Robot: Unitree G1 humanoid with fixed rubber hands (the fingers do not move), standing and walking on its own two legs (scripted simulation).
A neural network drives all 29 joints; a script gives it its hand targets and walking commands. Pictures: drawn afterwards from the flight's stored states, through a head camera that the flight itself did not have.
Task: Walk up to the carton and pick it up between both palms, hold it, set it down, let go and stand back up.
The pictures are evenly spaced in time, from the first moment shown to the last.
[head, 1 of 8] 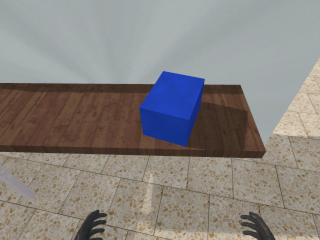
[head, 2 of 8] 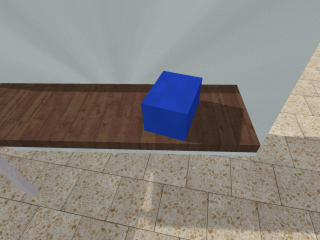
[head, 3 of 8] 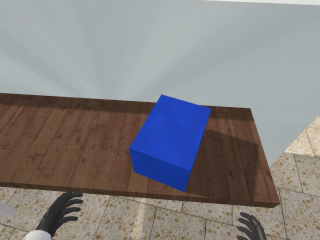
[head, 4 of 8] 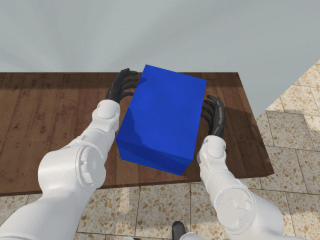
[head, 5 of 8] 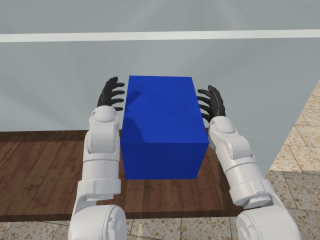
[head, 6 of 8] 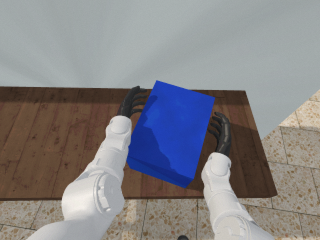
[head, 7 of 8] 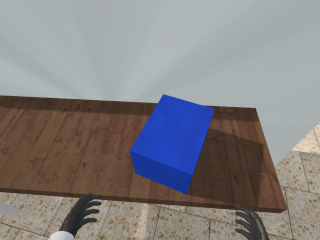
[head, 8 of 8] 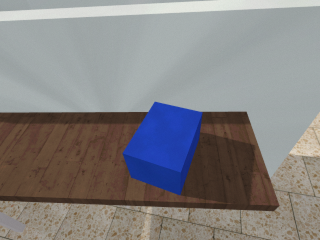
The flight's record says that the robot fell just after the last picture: no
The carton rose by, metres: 0.23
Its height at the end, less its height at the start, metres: +0.00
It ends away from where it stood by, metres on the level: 0.01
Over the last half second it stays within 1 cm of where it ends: yes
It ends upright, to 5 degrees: yes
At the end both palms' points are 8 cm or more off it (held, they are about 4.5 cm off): yes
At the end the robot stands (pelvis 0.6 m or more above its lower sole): yes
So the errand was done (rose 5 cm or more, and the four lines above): yes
